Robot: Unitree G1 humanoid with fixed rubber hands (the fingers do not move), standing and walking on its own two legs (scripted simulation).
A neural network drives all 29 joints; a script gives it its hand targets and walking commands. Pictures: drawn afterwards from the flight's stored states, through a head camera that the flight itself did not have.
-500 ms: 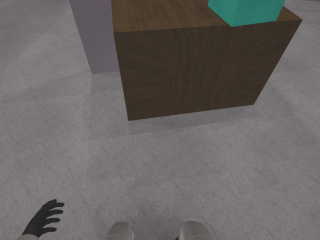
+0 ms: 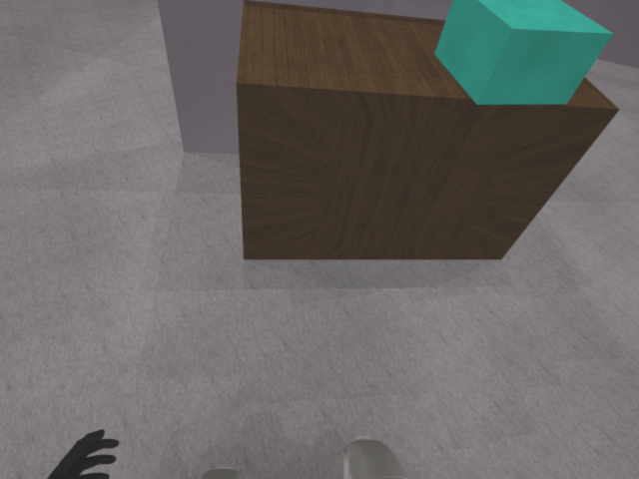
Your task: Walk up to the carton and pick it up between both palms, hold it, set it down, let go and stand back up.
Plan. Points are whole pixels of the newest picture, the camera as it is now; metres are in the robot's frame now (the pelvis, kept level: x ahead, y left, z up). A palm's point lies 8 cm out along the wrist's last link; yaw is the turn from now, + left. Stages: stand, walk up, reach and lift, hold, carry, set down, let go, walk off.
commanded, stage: walk up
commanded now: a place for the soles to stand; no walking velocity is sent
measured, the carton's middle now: (513, 45) +1.15 -0.54 +0.08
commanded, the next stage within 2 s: none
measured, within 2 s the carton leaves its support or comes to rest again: neither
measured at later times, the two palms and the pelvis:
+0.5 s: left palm out of the picture +0.14 +0.21 -0.12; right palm out of the picture +0.16 -0.43 -0.06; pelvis +0.07 -0.10 -0.01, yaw +4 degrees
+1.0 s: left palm (236, 421) +0.22 +0.10 -0.11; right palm out of the picture +0.23 -0.55 -0.07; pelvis +0.15 -0.22 -0.01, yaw +4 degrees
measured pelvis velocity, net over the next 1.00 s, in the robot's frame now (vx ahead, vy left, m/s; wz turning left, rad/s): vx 0.15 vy -0.22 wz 0.07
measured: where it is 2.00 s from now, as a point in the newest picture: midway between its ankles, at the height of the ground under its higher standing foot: (404, 433)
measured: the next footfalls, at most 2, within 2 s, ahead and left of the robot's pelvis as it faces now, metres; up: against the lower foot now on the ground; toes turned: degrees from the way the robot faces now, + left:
right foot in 0.12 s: +0.15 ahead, -0.20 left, +0.00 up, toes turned -3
left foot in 0.44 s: +0.16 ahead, +0.03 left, +0.00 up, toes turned +7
